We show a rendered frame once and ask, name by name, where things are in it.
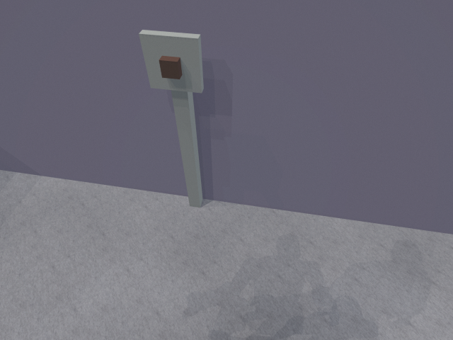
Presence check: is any button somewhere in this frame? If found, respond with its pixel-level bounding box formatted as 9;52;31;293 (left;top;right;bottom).
159;56;182;79

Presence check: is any panel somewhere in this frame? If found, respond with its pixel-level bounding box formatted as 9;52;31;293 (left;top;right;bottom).
139;30;204;208

